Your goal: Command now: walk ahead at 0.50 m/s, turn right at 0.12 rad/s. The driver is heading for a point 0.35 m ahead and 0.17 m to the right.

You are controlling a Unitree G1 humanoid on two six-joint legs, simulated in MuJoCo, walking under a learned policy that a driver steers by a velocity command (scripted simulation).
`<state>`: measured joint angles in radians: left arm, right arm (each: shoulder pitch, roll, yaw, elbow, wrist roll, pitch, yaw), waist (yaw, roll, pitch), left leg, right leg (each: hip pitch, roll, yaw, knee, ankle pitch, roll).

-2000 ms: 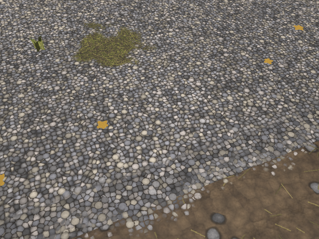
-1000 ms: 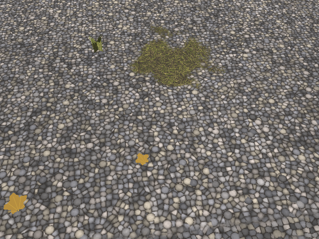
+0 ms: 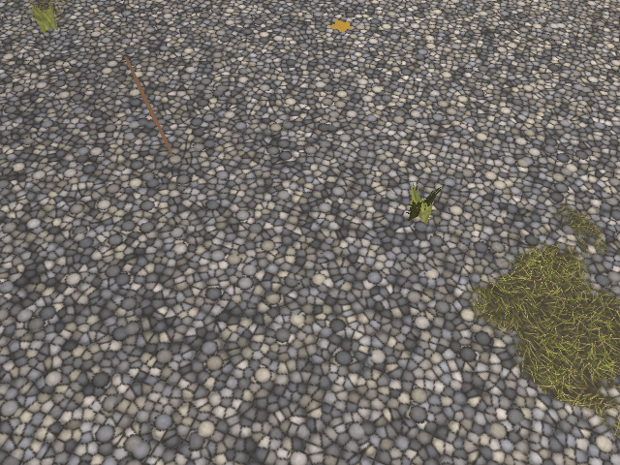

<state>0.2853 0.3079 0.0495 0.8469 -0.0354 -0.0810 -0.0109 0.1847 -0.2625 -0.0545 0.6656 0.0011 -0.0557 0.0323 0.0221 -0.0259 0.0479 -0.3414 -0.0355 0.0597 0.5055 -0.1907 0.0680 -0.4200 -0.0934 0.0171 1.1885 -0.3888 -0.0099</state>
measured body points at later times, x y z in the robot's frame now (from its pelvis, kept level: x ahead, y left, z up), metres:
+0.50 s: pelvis +0.26 -0.07 -0.01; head +0.31 -0.08 +0.43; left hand +0.50 +0.14 -0.11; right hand +0.27 -0.35 -0.14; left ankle +0.13 +0.10 -0.63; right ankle +0.34 -0.16 -0.73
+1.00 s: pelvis +0.38 -0.05 +0.00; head +0.39 -0.04 +0.45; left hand +0.55 +0.16 -0.13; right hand +0.41 -0.33 -0.12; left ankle +0.43 +0.07 -0.73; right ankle +0.34 -0.16 -0.73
